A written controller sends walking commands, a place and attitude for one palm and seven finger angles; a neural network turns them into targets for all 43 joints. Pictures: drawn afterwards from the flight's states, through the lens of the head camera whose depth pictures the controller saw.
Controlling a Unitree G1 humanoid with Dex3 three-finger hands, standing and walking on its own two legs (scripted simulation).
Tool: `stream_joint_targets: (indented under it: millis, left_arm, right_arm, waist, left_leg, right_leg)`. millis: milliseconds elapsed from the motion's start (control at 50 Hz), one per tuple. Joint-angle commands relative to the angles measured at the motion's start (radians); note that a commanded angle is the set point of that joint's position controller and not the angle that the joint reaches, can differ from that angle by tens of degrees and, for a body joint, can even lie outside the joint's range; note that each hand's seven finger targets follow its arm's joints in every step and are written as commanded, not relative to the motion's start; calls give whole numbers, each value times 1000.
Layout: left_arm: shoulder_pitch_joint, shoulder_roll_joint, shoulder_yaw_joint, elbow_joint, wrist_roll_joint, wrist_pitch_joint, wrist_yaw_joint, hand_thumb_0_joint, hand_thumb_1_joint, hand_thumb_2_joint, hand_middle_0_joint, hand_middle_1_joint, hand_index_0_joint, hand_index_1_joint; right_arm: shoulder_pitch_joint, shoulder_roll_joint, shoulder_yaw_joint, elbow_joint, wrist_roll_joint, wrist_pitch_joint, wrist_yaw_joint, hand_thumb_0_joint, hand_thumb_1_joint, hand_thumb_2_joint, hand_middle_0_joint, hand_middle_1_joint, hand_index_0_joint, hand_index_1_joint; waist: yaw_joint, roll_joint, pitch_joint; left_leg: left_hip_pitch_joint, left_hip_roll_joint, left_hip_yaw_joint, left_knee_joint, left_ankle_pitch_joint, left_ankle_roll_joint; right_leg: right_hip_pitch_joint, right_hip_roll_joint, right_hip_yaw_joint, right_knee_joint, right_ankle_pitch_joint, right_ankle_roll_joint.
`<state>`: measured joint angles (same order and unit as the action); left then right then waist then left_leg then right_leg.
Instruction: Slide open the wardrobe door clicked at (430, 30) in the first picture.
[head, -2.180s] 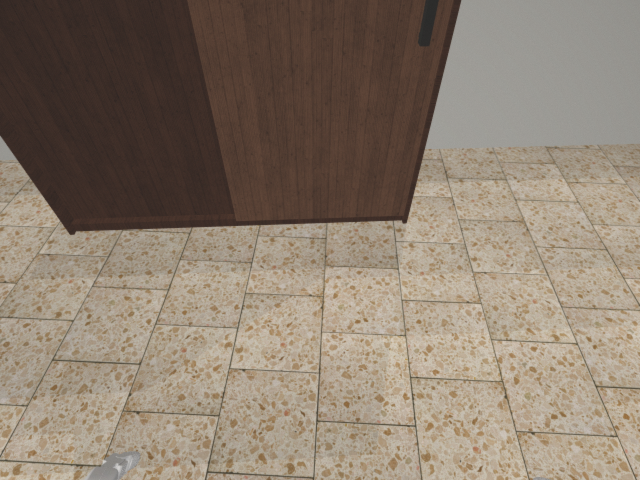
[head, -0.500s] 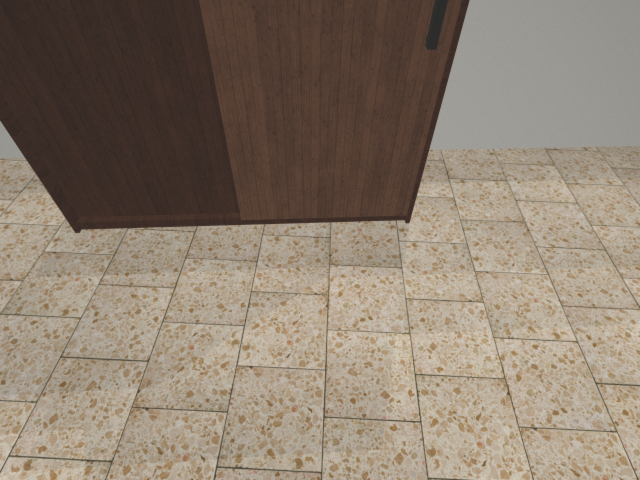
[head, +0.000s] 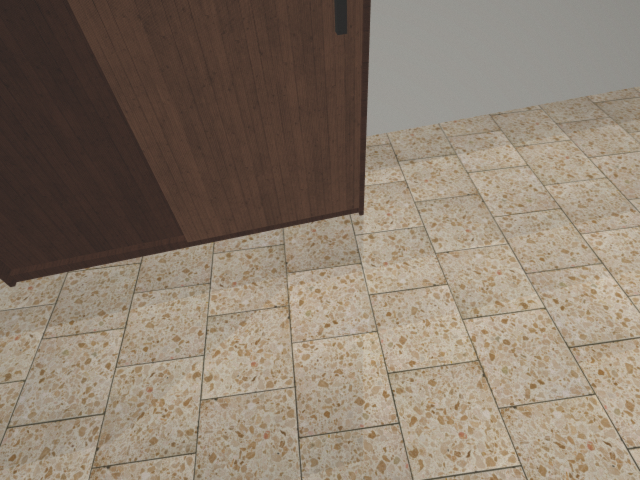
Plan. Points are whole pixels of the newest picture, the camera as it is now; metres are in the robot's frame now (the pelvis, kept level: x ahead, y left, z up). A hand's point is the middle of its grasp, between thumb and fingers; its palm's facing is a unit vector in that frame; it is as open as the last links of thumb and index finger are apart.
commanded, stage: walk to a spot facing it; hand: right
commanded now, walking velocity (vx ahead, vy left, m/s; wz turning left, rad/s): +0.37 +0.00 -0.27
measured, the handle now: out of the picture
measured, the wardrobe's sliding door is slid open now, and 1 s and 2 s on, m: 0.00 0.00 0.00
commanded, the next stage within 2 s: turn to face it in 0.64 s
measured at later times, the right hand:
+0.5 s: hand (456, 364) +0.34 -0.19 -0.16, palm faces +0.10 +0.98 -0.16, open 7.4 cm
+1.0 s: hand (467, 379) +0.32 -0.20 -0.17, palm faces +0.29 +0.95 -0.13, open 7.4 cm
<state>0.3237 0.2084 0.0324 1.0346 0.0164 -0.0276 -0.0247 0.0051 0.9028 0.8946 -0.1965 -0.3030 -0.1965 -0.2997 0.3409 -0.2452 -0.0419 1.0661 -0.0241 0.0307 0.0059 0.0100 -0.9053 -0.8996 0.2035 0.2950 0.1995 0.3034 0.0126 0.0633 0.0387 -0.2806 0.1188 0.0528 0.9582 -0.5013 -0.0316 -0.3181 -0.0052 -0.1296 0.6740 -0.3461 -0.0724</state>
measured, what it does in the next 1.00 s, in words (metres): walks ahead: left foot, then right foot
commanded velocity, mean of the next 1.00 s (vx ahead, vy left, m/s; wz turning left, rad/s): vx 0.24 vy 0.00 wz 0.02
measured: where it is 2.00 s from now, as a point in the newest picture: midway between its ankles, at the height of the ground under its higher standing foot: (367, 401)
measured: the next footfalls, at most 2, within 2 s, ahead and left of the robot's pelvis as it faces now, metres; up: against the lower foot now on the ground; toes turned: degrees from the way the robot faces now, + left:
left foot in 0.48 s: +0.39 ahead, +0.07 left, +0.00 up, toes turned -1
right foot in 0.92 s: +0.52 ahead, -0.20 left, +0.00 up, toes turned -19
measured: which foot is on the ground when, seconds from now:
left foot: up 0.00-0.46, down 0.48-0.94, up 0.96-1.00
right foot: down 0.00-0.48, up 0.50-0.90, down 0.92-1.00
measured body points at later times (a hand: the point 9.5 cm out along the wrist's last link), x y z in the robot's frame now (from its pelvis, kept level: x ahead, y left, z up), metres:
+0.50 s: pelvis +0.23 -0.01 -0.01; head +0.26 -0.01 +0.44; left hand +0.14 +0.20 -0.16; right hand +0.33 -0.24 -0.15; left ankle +0.36 +0.07 -0.72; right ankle +0.02 -0.07 -0.71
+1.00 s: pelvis +0.43 -0.08 +0.00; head +0.46 -0.11 +0.45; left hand +0.59 +0.11 -0.13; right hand +0.30 -0.25 -0.16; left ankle +0.36 +0.06 -0.69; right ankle +0.49 -0.19 -0.72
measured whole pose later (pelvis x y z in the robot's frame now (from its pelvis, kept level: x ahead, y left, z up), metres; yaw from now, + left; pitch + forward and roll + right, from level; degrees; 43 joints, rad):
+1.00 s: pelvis +0.43 -0.08 +0.00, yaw -8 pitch -1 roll +1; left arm 0.08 0.12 0.01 1.01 0.02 -0.05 0.01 0.00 0.91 0.90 -0.19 -0.30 -0.19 -0.30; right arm 0.42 -0.12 -0.02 1.14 -0.01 -0.01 -0.03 0.01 -0.91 -0.90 0.20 0.29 0.20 0.30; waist -0.09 0.03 0.09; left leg -0.21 0.05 0.09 0.83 -0.54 -0.02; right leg -0.37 -0.09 -0.17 0.61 -0.22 -0.04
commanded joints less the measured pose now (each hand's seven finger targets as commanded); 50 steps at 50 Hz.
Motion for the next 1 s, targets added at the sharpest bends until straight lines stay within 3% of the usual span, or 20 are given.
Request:
stream_joint_targets:
  millis: [0,80,200,340,400,440,460,480,520,560,620,660,720,820,860,880,900,920,940,980]
  left_arm:
    - [104,144,30,-20,-3,-35,38,0,900,900,-200,-300,-200,-300]
    - [149,95,23,25,-11,-67,49,0,900,900,-200,-300,-200,-300]
    - [222,44,24,74,-14,-69,60,0,900,900,-200,-300,-200,-300]
    - [260,38,22,102,-2,-65,70,0,900,900,-200,-300,-200,-300]
    - [219,79,34,103,-2,-62,73,0,900,900,-200,-300,-200,-300]
    - [171,95,39,85,-8,-60,70,0,900,900,-200,-300,-200,-300]
    - [193,62,35,66,-19,-64,54,0,900,900,-200,-300,-200,-300]
    - [243,16,28,48,-22,-70,51,0,900,900,-200,-300,-200,-300]
    - [112,14,38,31,-15,-57,39,0,900,900,-200,-300,-200,-300]
    - [45,-19,28,12,3,-31,31,0,900,900,-200,-300,-200,-300]
    - [112,-58,23,29,9,7,21,0,900,900,-200,-300,-200,-300]
    - [78,-46,26,7,8,23,16,0,900,900,-200,-300,-200,-300]
    - [-29,-38,23,-38,6,20,1,0,900,900,-200,-300,-200,-300]
    - [-131,-59,3,-46,4,-12,9,0,900,900,-200,-300,-200,-300]
    - [-95,-31,5,-25,4,-23,24,0,900,900,-200,-300,-200,-300]
    - [-27,5,12,-2,5,-28,32,0,900,900,-200,-300,-200,-300]
    - [52,87,30,10,8,-35,42,0,900,900,-200,-300,-200,-300]
    - [116,176,44,16,7,-35,53,0,900,900,-200,-300,-200,-300]
    - [115,192,43,16,-2,-21,58,0,900,900,-200,-300,-200,-300]
    - [-1,132,29,-14,-1,-18,70,0,900,900,-200,-300,-200,-300]
  right_arm:
    - [-136,-67,-26,-126,-10,-66,15,0,-900,-900,200,300,200,300]
    - [-61,-20,-17,-84,-7,-56,10,0,-900,-900,200,300,200,300]
    - [-181,-1,-19,-121,-2,-56,7,0,-900,-900,200,300,200,300]
    - [-341,29,-15,-172,9,-74,11,0,-900,-900,200,300,200,300]
    - [-193,-1,-27,-138,5,-84,1,0,-900,-900,200,300,200,300]
    - [67,-41,-46,-63,-7,-98,-6,0,-900,-900,200,300,200,300]
    - [203,-120,-65,-29,-19,-111,-15,0,-900,-900,200,300,200,300]
    - [247,-186,-80,-8,-7,-108,-20,0,-900,-900,200,300,200,300]
    - [69,-125,-69,-50,7,-101,-22,0,-900,-900,200,300,200,300]
    - [-26,-19,-33,-62,2,-111,-27,0,-900,-900,200,300,200,300]
    - [-24,14,-15,-46,-4,-124,-27,0,-900,-900,200,300,200,300]
    - [-22,7,-14,-42,-2,-125,-25,0,-900,-900,200,300,200,300]
    - [17,-9,-12,-29,1,-128,-23,0,-900,-900,200,300,200,300]
    - [113,-18,-3,20,0,-115,-32,0,-900,-900,200,300,200,300]
    - [120,-24,-5,31,6,-103,-36,0,-900,-900,200,300,200,300]
    - [116,-20,-6,28,10,-95,-38,0,-900,-900,200,300,200,300]
    - [129,2,-6,20,16,-88,-39,0,-900,-900,200,300,200,300]
    - [182,40,-4,17,29,-79,-40,0,-900,-900,200,300,200,300]
    - [174,32,-6,4,21,-68,-44,0,-900,-900,200,300,200,300]
    - [88,24,-22,-6,13,-46,-37,0,-900,-900,200,300,200,300]
  waist:
    - [23,-99,64]
    - [-3,-128,2]
    - [17,-124,66]
    - [55,-161,135]
    - [-19,-152,56]
    - [-136,-98,-64]
    - [-175,55,-186]
    - [-131,208,-281]
    - [-98,44,-54]
    - [-33,-44,93]
    - [30,-10,67]
    - [38,31,70]
    - [17,41,71]
    - [-36,41,25]
    - [-17,59,-23]
    - [11,34,-71]
    - [34,-98,-149]
    - [45,-306,-257]
    - [46,-303,-265]
    - [29,-239,-153]
  left_leg:
    - [-421,30,-70,283,188,15]
    - [-392,11,-29,213,283,-16]
    - [-509,2,8,84,347,-25]
    - [-360,-52,60,-255,361,28]
    - [-141,-107,71,-310,296,79]
    - [204,-118,60,-411,372,106]
    - [469,99,-204,-456,383,190]
    - [582,354,-640,-588,462,303]
    - [285,323,-555,-734,92,285]
    - [-14,259,-352,-765,122,223]
    - [-92,174,-95,-772,307,156]
    - [-91,160,-18,-791,351,150]
    - [-22,141,48,-769,521,145]
    - [132,113,13,-631,876,154]
    - [171,87,-5,-532,934,137]
    - [146,69,-7,-436,879,112]
    - [31,8,19,-295,637,66]
    - [-135,-87,74,-85,75,19]
    - [-147,-92,9,113,-223,13]
    - [-219,-42,-33,245,-119,5]
  right_leg:
    - [153,-295,539,-523,-106,-82]
    - [278,-212,317,-469,391,-61]
    - [388,-202,266,-483,555,-77]
    - [385,-190,221,-442,763,-67]
    - [388,-216,218,-263,1076,-65]
    - [256,-160,178,52,1001,-21]
    - [23,-50,134,377,632,6]
    - [-191,95,125,694,-155,33]
    - [-248,-31,187,786,-59,1]
    - [-218,-95,190,709,23,15]
    - [-173,-106,156,581,85,47]
    - [-196,-122,128,492,136,73]
    - [-229,-129,81,322,192,96]
    - [-100,-76,6,9,203,94]
    - [22,-49,-8,-118,256,95]
    - [150,-66,3,-203,387,96]
    - [356,-186,86,-188,716,71]
    - [538,-423,289,-152,1108,-50]
    - [471,-509,297,-214,1121,-134]
    - [324,-477,224,-279,893,-115]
